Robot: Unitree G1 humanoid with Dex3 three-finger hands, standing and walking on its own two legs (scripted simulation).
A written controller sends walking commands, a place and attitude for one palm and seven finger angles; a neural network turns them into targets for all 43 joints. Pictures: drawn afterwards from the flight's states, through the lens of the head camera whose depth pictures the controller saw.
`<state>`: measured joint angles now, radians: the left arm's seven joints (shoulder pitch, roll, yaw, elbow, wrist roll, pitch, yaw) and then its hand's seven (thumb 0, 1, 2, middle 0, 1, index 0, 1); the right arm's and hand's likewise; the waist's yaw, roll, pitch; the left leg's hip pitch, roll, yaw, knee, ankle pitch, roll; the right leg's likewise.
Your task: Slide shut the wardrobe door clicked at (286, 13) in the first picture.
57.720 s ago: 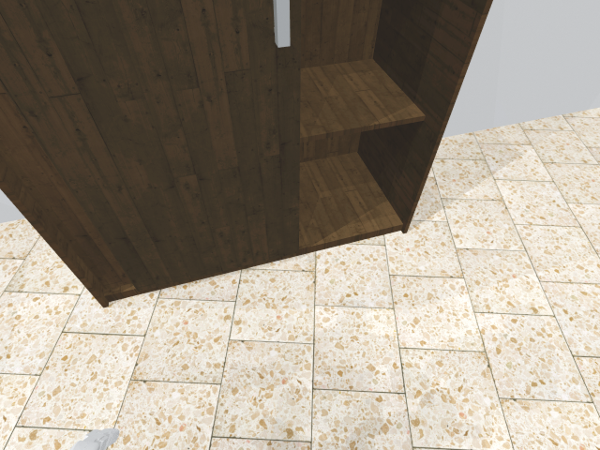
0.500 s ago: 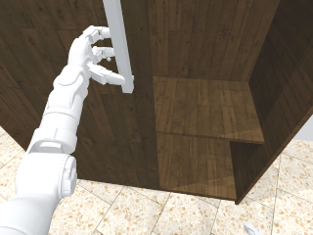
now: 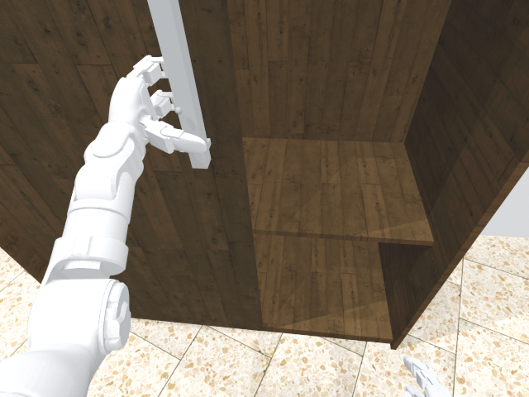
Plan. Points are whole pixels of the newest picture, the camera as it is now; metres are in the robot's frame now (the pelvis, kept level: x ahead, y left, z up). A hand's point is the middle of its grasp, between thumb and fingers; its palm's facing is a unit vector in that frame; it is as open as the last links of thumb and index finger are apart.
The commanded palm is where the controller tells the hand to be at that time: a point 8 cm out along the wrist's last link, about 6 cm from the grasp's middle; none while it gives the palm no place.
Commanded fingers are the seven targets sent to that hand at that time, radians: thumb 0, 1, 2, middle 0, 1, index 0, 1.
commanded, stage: move the hooked fingers beside the handle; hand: left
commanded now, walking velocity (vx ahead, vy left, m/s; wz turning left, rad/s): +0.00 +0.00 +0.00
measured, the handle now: (187, 78) +0.48 +0.13 +0.27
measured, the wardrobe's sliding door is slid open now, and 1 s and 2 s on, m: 0.47 0.47 0.47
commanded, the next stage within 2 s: none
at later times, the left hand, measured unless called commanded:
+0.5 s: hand (178, 108) +0.43 +0.14 +0.25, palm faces -0.04 -1.00 -0.03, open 14.0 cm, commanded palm +0.42 +0.20 +0.24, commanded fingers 0.00 -0.50 0.30 -0.30 -1.20 -0.30 -1.20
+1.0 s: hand (170, 107) +0.44 +0.15 +0.25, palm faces -0.04 -1.00 -0.02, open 13.9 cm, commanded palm +0.43 +0.22 +0.24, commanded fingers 0.00 -0.50 0.30 -0.30 -1.20 -0.30 -1.20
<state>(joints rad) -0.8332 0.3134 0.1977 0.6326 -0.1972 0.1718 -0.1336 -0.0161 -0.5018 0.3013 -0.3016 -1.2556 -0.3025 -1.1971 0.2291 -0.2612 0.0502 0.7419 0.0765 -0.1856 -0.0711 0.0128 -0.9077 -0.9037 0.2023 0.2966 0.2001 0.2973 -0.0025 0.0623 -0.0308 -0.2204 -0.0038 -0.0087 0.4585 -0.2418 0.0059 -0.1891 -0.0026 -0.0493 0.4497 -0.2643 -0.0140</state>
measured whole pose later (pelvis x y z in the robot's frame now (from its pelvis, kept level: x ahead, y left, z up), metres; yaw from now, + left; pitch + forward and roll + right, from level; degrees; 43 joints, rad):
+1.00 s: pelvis +0.00 +0.00 +0.00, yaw -2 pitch +0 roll +0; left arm -0.79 0.38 0.28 0.61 -0.18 0.21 -0.18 -0.02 -0.50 0.30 -0.39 -1.23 -0.32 -1.21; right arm 0.26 -0.27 0.04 0.70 0.07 -0.09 -0.08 0.01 -0.91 -0.90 0.20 0.30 0.20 0.30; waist -0.05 0.06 -0.04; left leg -0.20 0.01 0.02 0.43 -0.23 0.01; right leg -0.17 0.01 -0.02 0.40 -0.23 -0.01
